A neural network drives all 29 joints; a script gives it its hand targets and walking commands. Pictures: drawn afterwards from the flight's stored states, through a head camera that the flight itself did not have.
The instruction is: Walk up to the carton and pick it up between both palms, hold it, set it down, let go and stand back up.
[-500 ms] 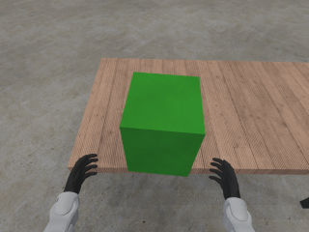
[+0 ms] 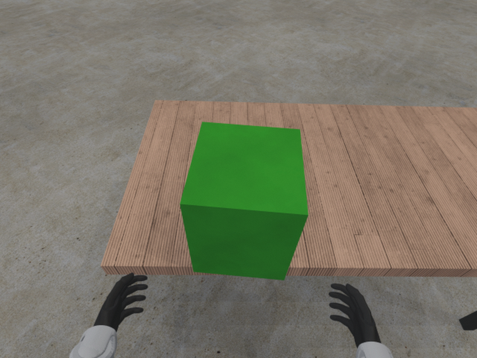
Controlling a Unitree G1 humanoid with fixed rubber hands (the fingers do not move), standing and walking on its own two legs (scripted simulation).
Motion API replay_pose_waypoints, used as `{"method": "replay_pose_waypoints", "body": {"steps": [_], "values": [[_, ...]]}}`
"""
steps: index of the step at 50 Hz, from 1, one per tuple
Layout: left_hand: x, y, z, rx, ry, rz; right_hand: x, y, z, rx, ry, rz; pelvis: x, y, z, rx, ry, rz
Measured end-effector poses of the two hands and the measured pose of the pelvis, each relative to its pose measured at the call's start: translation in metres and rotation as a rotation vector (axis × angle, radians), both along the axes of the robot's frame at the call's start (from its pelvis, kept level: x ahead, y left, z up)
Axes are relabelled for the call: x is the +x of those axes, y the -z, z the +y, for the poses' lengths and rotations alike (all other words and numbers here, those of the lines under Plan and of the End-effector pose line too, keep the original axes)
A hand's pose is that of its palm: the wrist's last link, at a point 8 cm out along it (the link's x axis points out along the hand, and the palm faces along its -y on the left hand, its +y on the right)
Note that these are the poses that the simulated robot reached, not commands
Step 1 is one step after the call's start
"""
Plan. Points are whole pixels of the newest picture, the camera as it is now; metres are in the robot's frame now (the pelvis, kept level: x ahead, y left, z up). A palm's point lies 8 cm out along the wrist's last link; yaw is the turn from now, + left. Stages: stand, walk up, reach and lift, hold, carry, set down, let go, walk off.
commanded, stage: set down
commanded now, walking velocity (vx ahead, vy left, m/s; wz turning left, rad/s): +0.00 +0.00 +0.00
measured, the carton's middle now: (244, 203) +0.41 +0.02 -0.01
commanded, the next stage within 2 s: let go in 0.42 s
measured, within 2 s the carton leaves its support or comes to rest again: neither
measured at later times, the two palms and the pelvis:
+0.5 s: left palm (114, 349) +0.14 +0.23 -0.08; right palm out of the picture +0.13 -0.22 -0.08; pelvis -0.01 -0.01 +0.00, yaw -1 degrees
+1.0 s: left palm (116, 349) +0.14 +0.23 -0.08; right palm out of the picture +0.13 -0.24 -0.09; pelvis -0.01 +0.00 +0.00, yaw +0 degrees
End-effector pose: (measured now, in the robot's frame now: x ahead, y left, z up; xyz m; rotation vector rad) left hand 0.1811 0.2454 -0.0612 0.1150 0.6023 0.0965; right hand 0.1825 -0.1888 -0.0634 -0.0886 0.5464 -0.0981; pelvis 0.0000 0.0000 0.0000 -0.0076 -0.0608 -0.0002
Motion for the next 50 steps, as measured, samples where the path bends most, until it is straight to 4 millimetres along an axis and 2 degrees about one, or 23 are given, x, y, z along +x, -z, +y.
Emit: {"method": "replay_pose_waypoints", "body": {"steps": [25, 41, 47, 50], "values": [[-0.038, 0.022, -0.014, 0.053, -0.019, 0.248, -0.05, 0.021, -0.035, -0.063, -0.026, 0.224, -0.009, -0.002, -0.007, 0.006, 0.009, 0.001], [-0.028, 0.017, -0.024, 0.067, -0.003, 0.225, -0.049, 0.016, -0.045, -0.085, -0.038, 0.21, -0.008, -0.002, -0.008, 0.006, 0.014, 0.009], [-0.03, 0.018, -0.022, 0.069, 0.0, 0.235, -0.05, 0.016, -0.045, -0.09, -0.039, 0.215, -0.008, -0.002, -0.006, 0.005, 0.014, 0.009], [-0.037, 0.02, -0.017, 0.102, 0.034, 0.239, -0.056, 0.026, -0.048, -0.1, -0.027, 0.301, -0.006, -0.001, -0.003, -0.002, 0.003, 0.031]]}}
